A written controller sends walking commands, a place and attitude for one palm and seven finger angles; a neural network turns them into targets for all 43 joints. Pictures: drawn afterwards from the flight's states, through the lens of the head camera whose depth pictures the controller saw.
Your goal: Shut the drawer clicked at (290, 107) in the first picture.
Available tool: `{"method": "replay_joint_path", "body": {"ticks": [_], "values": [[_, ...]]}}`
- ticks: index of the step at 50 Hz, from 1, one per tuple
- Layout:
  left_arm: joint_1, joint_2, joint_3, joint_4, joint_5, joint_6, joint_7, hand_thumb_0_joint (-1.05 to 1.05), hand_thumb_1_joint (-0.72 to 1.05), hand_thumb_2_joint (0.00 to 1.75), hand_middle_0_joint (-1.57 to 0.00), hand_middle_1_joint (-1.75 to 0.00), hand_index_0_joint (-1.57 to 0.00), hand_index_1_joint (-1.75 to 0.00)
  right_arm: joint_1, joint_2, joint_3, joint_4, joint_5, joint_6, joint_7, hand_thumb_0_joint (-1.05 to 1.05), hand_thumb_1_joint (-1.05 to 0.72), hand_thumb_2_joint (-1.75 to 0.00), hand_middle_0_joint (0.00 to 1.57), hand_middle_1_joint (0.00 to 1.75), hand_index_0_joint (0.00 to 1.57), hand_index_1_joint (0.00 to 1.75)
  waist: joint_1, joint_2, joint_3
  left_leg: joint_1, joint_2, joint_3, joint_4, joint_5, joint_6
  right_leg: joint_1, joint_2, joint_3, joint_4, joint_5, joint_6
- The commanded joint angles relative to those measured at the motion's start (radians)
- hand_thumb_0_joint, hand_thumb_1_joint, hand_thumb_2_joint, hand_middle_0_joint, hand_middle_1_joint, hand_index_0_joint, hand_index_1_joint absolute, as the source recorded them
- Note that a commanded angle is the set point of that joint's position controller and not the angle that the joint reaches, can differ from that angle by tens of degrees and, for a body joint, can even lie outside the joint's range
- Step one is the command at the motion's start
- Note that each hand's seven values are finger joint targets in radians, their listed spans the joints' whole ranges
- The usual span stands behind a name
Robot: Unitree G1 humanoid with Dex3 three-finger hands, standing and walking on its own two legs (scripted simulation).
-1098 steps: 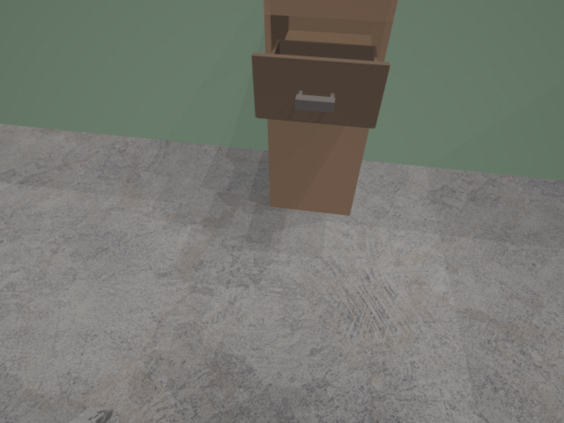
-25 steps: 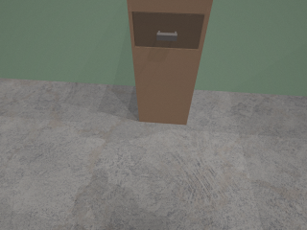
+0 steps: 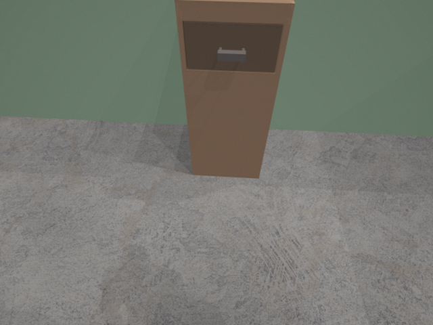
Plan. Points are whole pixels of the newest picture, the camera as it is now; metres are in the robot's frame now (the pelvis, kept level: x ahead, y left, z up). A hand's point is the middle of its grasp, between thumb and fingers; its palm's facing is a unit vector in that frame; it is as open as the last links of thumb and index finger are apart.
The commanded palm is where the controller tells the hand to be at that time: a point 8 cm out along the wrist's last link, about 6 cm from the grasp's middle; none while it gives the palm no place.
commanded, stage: let the arm hang, fingers relaxed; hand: left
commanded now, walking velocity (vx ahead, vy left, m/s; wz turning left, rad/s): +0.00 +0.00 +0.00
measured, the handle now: (231, 52) +1.00 -0.01 +0.01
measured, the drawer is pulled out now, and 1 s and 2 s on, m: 0.00 0.00 0.00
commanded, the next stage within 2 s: look to check the result in 0.04 s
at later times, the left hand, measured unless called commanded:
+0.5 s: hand out of the picture -0.02 +0.15 -0.18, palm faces +0.04 -0.98 -0.17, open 7.4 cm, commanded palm none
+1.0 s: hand out of the picture +0.00 +0.14 -0.17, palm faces +0.04 -0.98 -0.18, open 7.4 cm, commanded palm none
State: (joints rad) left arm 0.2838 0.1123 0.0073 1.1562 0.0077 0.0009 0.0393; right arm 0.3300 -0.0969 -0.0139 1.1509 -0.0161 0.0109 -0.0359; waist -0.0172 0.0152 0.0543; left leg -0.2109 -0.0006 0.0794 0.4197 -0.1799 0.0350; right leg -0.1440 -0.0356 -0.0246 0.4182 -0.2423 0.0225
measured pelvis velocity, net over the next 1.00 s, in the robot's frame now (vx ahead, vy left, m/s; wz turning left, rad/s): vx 0.02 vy -0.02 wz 0.00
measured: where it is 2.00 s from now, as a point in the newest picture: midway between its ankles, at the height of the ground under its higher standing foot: outside the picture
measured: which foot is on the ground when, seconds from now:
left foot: down 0.00-1.00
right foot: down 0.00-1.00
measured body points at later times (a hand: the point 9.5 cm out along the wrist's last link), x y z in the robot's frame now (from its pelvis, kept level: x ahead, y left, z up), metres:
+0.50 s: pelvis +0.01 +0.00 +0.00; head +0.02 -0.01 +0.45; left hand -0.02 +0.20 -0.16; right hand -0.02 -0.21 -0.17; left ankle +0.03 +0.10 -0.74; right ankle -0.01 -0.13 -0.74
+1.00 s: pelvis +0.02 -0.02 +0.00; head +0.03 -0.03 +0.45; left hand +0.00 +0.19 -0.16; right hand -0.01 -0.22 -0.17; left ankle +0.03 +0.10 -0.74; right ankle -0.01 -0.14 -0.74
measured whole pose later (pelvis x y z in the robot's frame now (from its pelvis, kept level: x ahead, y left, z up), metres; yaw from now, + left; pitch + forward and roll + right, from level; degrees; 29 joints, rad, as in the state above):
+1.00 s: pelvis +0.02 -0.02 +0.00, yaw +0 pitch -2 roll +0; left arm 0.28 0.10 0.01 1.17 0.01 -0.01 0.04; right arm 0.29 -0.11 -0.02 1.16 -0.02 0.00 -0.04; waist -0.01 0.02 0.06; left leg -0.18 0.02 0.06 0.40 -0.20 0.01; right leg -0.11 -0.01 -0.04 0.40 -0.26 0.00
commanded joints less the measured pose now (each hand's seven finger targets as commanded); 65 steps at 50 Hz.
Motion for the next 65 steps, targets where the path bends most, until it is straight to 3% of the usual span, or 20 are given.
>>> {"method": "replay_joint_path", "body": {"ticks": [1, 9, 34, 65], "values": [[0.091, 0.081, 0.016, -0.009, 0.000, -0.008, 0.005, 0.00, 0.90, 0.90, -0.20, -0.30, -0.20, -0.30, 0.082, -0.088, -0.013, -0.020, 0.001, -0.014, -0.006, 0.00, -0.90, -0.90, 0.20, 0.30, 0.20, 0.30, 0.007, 0.008, 0.054, 0.008, 0.107, -0.118, -0.116, -0.051, 0.004, -0.086, -0.048, 0.043, -0.084, -0.002, -0.054], [0.106, 0.069, 0.016, -0.001, 0.003, -0.010, 0.007, 0.00, 0.90, 0.90, -0.20, -0.30, -0.20, -0.30, 0.083, -0.083, -0.016, -0.017, 0.002, -0.014, -0.006, 0.00, -0.90, -0.90, 0.20, 0.30, 0.20, 0.30, 0.005, -0.010, 0.057, 0.019, 0.109, -0.119, -0.118, -0.060, 0.007, -0.103, -0.048, 0.044, -0.082, -0.003, -0.051], [0.098, 0.077, 0.016, 0.004, 0.000, -0.020, 0.008, 0.00, 0.90, 0.90, -0.20, -0.30, -0.20, -0.30, 0.059, -0.087, -0.012, -0.006, 0.002, -0.020, -0.008, 0.00, -0.90, -0.90, 0.20, 0.30, 0.20, 0.30, 0.005, -0.019, 0.037, 0.062, 0.106, -0.096, -0.079, 0.096, 0.001, -0.072, -0.059, 0.055, -0.094, 0.079, -0.053], [0.084, 0.094, 0.020, 0.000, -0.001, -0.025, 0.006, 0.00, 0.90, 0.90, -0.20, -0.30, -0.20, -0.30, 0.034, -0.105, -0.010, 0.001, 0.001, -0.018, -0.011, 0.00, -0.90, -0.90, 0.20, 0.30, 0.20, 0.30, 0.006, -0.024, 0.030, 0.079, 0.109, -0.091, -0.070, 0.128, -0.010, -0.044, -0.059, 0.058, -0.114, 0.128, -0.058]]}}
